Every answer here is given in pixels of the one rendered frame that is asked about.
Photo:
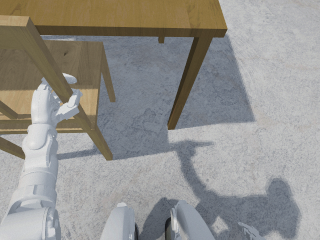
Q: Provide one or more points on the left robot forearm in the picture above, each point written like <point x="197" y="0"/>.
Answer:
<point x="37" y="183"/>

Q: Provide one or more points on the robot right hand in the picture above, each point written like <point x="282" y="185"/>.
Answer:
<point x="249" y="231"/>

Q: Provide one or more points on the chair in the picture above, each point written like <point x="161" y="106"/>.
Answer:
<point x="25" y="58"/>

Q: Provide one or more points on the right robot thigh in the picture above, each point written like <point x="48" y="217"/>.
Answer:
<point x="188" y="222"/>

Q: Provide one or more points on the table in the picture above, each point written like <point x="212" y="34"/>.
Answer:
<point x="201" y="19"/>

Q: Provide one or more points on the left robot upper arm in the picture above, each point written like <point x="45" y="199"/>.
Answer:
<point x="35" y="224"/>

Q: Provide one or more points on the robot right shin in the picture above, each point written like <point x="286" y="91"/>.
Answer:
<point x="176" y="236"/>

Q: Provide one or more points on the robot left hand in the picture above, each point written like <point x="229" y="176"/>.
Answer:
<point x="44" y="102"/>

